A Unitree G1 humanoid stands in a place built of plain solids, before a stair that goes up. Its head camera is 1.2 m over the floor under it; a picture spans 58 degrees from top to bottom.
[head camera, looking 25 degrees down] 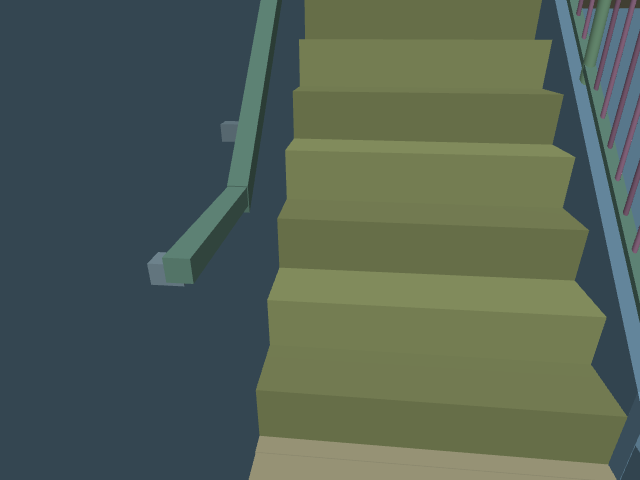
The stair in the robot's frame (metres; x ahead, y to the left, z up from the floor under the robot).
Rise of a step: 0.20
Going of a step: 0.23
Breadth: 1.10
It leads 5 degrees to the right of straight ahead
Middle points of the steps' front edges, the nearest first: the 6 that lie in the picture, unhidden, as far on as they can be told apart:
0.98 -0.35 0.20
1.20 -0.37 0.39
1.43 -0.39 0.59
1.65 -0.41 0.80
1.88 -0.43 1.00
2.10 -0.45 1.19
